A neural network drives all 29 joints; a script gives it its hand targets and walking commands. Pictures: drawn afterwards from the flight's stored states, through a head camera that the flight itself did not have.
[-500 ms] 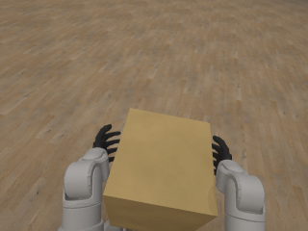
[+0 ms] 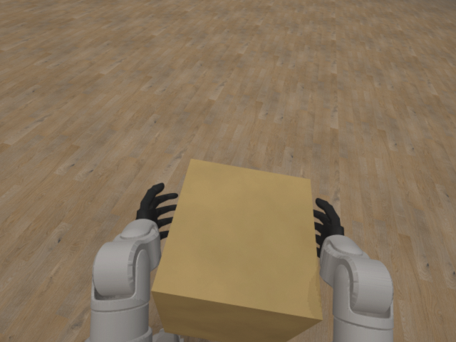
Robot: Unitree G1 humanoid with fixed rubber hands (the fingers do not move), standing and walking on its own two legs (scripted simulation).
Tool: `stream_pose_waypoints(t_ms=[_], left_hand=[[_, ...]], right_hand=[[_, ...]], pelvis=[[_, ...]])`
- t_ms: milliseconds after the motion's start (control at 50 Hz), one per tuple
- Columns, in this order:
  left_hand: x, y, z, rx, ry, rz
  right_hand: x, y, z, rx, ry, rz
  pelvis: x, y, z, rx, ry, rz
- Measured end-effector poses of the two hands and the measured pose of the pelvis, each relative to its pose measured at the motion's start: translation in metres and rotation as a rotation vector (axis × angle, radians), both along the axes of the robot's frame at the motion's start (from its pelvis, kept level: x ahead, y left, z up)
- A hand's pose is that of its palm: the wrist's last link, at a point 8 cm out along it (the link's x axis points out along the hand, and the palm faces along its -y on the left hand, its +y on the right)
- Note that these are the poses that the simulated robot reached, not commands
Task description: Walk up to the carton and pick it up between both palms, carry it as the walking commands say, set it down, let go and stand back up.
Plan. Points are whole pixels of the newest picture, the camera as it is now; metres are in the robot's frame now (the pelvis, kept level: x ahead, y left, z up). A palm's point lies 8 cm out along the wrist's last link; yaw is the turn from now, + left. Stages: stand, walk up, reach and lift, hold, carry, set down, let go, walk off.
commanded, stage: carry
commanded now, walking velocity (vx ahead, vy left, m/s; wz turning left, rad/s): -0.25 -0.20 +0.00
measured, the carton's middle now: (233, 259) +0.25 +0.00 +0.03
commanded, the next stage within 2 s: none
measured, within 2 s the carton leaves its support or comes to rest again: neither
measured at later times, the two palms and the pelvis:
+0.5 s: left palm out of the picture +0.07 +0.08 +0.09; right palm out of the picture +0.06 -0.21 +0.10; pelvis -0.19 -0.07 +0.01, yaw +1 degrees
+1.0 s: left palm out of the picture -0.11 +0.01 +0.09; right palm out of the picture -0.11 -0.28 +0.10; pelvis -0.37 -0.14 +0.01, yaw +2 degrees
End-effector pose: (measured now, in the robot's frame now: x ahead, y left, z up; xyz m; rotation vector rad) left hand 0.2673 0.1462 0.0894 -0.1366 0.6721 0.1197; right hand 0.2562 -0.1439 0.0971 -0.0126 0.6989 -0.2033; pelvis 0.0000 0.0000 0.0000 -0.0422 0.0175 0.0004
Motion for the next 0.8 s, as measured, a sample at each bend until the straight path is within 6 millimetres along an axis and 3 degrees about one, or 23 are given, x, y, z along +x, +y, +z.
stream_pose_waypoints(t_ms=[60,140,360,500,640,800], left_hand=[[-0.027,-0.021,-0.001,0.026,0.009,-0.010],[-0.060,-0.032,0.006,0.046,0.033,-0.004],[-0.146,-0.033,0.000,-0.002,0.013,0.044],[-0.195,-0.067,0.000,-0.013,0.010,0.006],[-0.248,-0.112,0.001,0.030,0.017,-0.011],[-0.304,-0.122,0.007,0.044,-0.001,0.021]], right_hand=[[-0.030,-0.021,-0.010,0.027,0.010,-0.010],[-0.063,-0.032,-0.010,0.048,0.033,-0.001],[-0.133,-0.033,0.001,0.001,0.013,0.043],[-0.193,-0.067,0.004,-0.010,0.012,0.005],[-0.251,-0.112,-0.010,0.035,0.020,-0.011],[-0.298,-0.122,-0.006,0.048,0.000,0.020]], pelvis=[[-0.028,-0.017,-0.003,0.000,-0.001,0.000],[-0.058,-0.028,0.005,0.031,0.000,0.014],[-0.139,-0.044,0.005,0.007,0.020,0.052],[-0.194,-0.069,0.007,-0.002,0.007,0.012],[-0.247,-0.107,0.002,0.015,0.001,0.007],[-0.300,-0.124,0.003,0.036,0.002,0.041]])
